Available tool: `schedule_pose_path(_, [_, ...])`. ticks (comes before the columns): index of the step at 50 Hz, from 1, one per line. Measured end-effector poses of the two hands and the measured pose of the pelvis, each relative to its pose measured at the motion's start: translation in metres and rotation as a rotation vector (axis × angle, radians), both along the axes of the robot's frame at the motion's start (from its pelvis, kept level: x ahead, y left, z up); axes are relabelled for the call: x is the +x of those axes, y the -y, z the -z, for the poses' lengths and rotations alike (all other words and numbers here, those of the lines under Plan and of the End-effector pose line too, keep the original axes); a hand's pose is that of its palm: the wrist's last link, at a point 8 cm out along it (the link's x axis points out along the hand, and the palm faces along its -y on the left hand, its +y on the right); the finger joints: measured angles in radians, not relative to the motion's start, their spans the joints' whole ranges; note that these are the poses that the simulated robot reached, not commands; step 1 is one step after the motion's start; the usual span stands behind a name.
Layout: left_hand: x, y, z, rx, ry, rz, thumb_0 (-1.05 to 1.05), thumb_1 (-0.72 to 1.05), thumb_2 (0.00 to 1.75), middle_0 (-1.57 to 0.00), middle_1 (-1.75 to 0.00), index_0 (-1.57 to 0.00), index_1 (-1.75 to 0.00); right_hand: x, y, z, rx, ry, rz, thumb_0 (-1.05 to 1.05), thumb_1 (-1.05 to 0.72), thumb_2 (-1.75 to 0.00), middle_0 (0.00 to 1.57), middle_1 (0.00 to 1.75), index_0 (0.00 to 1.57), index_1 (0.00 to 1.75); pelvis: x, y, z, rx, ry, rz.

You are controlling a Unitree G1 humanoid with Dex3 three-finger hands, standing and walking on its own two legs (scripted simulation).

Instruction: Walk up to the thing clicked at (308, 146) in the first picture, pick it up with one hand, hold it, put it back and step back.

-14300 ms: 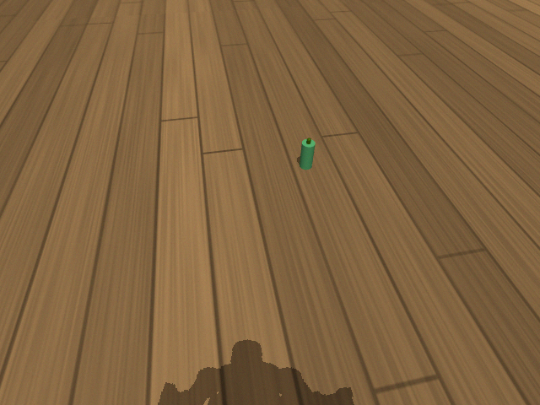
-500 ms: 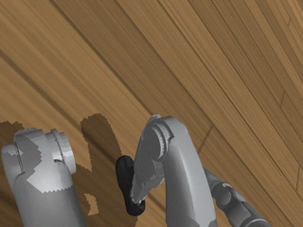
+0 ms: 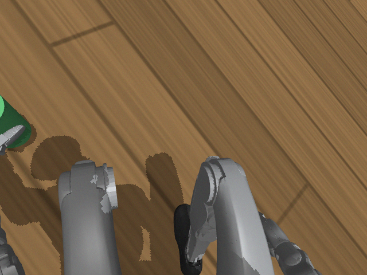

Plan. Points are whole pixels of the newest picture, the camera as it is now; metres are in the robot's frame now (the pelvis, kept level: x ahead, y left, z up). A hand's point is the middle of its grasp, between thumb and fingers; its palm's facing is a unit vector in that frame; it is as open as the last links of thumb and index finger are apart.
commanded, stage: settle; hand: left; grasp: from the side
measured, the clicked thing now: out of the picture +0.39 +0.35 -0.07
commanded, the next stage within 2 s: lift in 0.96 s
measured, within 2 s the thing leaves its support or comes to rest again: neither
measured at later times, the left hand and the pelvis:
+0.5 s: hand out of the picture +0.40 +0.35 +0.00, palm faces +0.42 -0.91 -0.03, open 10.3 cm; pelvis +0.01 -0.01 +0.03, yaw +4 degrees
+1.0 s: hand out of the picture +0.39 +0.35 +0.03, palm faces +0.43 -0.90 -0.04, open 10.4 cm; pelvis +0.01 -0.01 +0.06, yaw +5 degrees
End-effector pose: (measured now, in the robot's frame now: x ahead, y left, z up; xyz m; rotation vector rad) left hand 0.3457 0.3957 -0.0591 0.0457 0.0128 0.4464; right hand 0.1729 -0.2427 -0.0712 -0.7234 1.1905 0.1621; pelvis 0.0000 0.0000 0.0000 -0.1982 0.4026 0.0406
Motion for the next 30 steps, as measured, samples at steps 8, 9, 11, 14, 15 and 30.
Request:
schedule_pose_path(8, [0.002, -0.003, -0.025, -0.002, -0.004, -0.008, -0.07, -0.47, 1.03, -0.68, -1.1, -0.74, -1.13, 0.002, 0.006, 0.006, 0.04, -0.006, 0.067, 0.0, -0.88, -0.9, 0.21, 0.3, 0.2, 0.3, 0.006, 0.003, -0.01, 0.027, -0.055, -0.016])
schedule_pose_path(9, [0.002, -0.002, -0.028, -0.003, -0.002, -0.005, -0.07, -0.47, 1.03, -0.68, -1.1, -0.74, -1.13, 0.002, 0.007, 0.006, 0.043, -0.01, 0.074, 0.0, -0.88, -0.9, 0.21, 0.3, 0.2, 0.3, 0.006, 0.004, -0.011, 0.031, -0.061, -0.018])
schedule_pose_path(11, [0.004, -0.001, -0.032, 0.0, -0.009, 0.004, -0.07, -0.47, 1.03, -0.68, -1.1, -0.74, -1.13, 0.001, 0.009, 0.007, 0.048, -0.015, 0.089, 0.0, -0.88, -0.9, 0.21, 0.3, 0.2, 0.3, 0.008, 0.005, -0.014, 0.037, -0.073, -0.021])
schedule_pose_path(14, [0.007, 0.001, -0.038, -0.005, -0.017, 0.013, -0.07, -0.47, 1.03, -0.68, -1.09, -0.74, -1.12, 0.0, 0.012, 0.008, 0.055, -0.021, 0.109, 0.0, -0.88, -0.9, 0.21, 0.3, 0.2, 0.3, 0.01, 0.006, -0.017, 0.046, -0.087, -0.025])
schedule_pose_path(15, [0.007, 0.002, -0.04, -0.01, -0.017, 0.012, -0.07, -0.47, 1.03, -0.69, -1.09, -0.74, -1.12, 0.0, 0.013, 0.008, 0.057, -0.021, 0.116, 0.0, -0.88, -0.9, 0.21, 0.3, 0.2, 0.3, 0.01, 0.006, -0.018, 0.048, -0.092, -0.026])
schedule_pose_path(30, [0.009, 0.011, -0.07, -0.027, -0.022, -0.001, -0.07, -0.49, 1.04, -0.7, -1.08, -0.75, -1.11, 0.001, 0.017, -0.004, 0.079, 0.02, 0.168, 0.0, -0.89, -0.9, 0.21, 0.3, 0.2, 0.3, 0.01, 0.009, -0.037, 0.068, -0.121, -0.037])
